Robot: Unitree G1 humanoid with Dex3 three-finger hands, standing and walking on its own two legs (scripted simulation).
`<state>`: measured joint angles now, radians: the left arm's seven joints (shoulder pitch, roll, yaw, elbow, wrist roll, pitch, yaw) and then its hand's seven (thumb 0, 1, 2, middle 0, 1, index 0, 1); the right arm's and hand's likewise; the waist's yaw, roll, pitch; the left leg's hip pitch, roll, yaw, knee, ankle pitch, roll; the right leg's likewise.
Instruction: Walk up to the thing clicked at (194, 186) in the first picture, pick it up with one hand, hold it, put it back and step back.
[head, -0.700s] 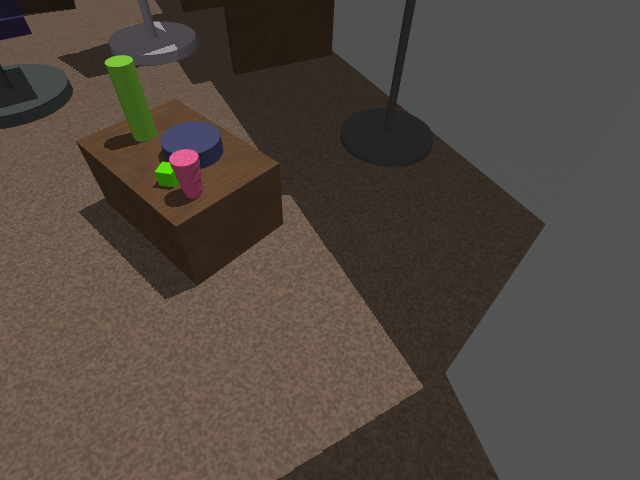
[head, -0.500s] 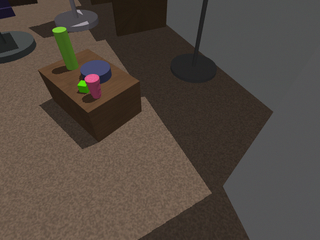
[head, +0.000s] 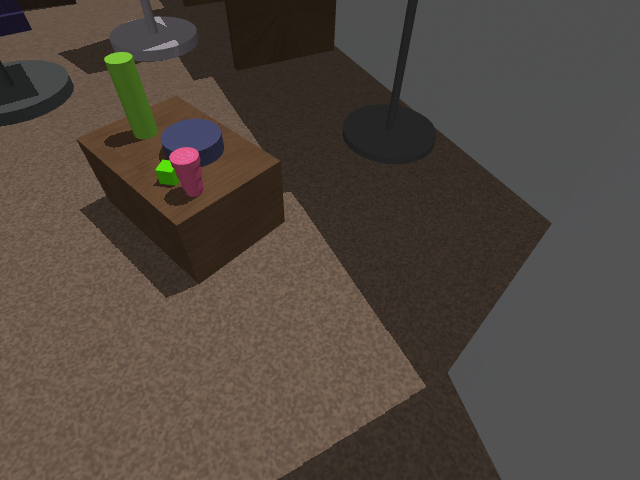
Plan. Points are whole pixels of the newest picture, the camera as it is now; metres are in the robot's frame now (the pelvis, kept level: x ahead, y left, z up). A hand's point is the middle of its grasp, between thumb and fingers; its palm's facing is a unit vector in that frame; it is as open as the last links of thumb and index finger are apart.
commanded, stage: stand
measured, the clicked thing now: (189, 174) +1.08 +0.42 -0.37
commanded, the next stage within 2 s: walk up in 0.42 s
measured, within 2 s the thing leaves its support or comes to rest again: neither
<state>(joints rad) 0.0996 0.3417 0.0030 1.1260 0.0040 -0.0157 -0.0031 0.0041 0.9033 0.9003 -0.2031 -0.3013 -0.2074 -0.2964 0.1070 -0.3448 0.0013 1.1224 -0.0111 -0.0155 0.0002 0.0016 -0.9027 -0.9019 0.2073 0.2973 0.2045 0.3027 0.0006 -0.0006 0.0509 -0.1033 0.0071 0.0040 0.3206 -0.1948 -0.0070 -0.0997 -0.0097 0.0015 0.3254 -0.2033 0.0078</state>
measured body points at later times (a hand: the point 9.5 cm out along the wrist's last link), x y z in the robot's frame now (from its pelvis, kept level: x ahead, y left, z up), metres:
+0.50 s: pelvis +0.00 +0.01 -0.01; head +0.02 +0.00 +0.44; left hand +0.08 +0.31 -0.13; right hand +0.09 -0.30 -0.13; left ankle -0.02 +0.12 -0.73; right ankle -0.02 -0.12 -0.75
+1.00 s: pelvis +0.10 +0.14 -0.02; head +0.12 +0.14 +0.43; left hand +0.10 +0.48 -0.12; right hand +0.22 -0.16 -0.14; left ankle +0.10 +0.25 -0.75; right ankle +0.18 +0.03 -0.72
